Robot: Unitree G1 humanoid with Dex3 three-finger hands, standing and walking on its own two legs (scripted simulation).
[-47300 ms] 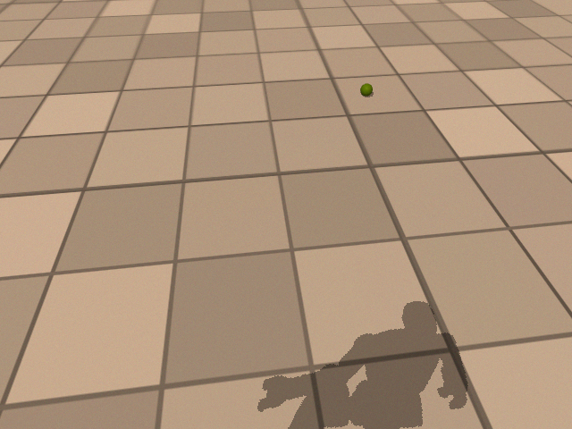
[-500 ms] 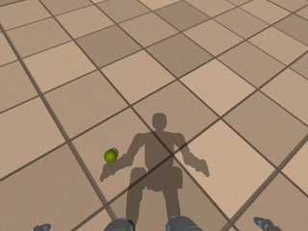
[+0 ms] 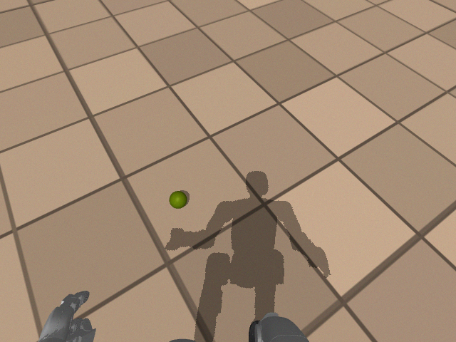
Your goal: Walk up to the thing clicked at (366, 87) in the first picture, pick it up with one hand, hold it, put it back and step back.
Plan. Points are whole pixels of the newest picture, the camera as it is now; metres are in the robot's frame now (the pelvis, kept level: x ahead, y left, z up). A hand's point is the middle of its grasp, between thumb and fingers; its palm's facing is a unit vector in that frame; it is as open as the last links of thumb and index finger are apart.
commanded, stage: step back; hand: left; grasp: from above
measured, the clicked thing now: (178, 199) +0.73 +0.23 -0.71
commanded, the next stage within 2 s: none
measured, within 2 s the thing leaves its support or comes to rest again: neither
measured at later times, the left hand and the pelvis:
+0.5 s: hand out of the picture -0.08 +0.22 -0.12, palm faces -0.03 -0.91 -0.42, open 7.4 cm; pelvis -0.16 -0.04 +0.01, yaw -3 degrees
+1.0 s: hand out of the picture -0.26 +0.22 -0.14, palm faces +0.00 -0.91 -0.41, open 7.3 cm; pelvis -0.34 -0.06 +0.00, yaw -2 degrees
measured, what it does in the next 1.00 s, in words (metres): walks backwards: right foot, then left foot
